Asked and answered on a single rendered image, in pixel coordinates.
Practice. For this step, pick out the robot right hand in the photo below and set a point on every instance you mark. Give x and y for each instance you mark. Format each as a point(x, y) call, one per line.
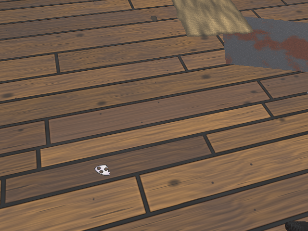
point(296, 225)

